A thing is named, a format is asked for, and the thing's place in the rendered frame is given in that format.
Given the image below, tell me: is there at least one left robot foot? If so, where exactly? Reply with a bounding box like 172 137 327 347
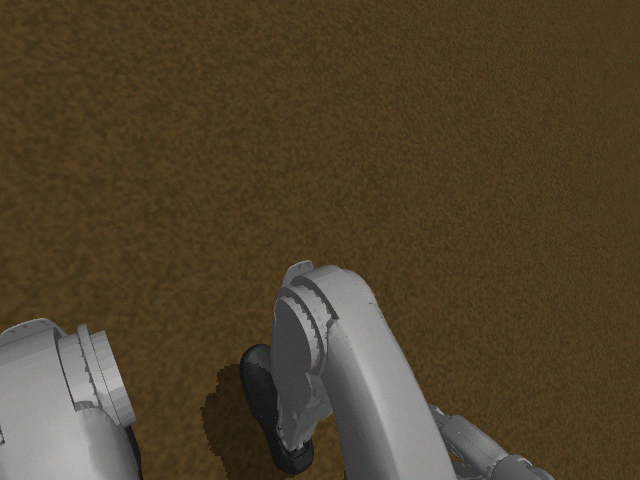
125 425 143 480

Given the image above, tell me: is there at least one right robot arm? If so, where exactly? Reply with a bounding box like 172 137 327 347
490 454 555 480

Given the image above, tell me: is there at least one right robot foot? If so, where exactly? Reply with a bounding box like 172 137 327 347
240 344 314 475

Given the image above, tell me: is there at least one right robot hand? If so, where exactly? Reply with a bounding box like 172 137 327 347
427 403 509 480

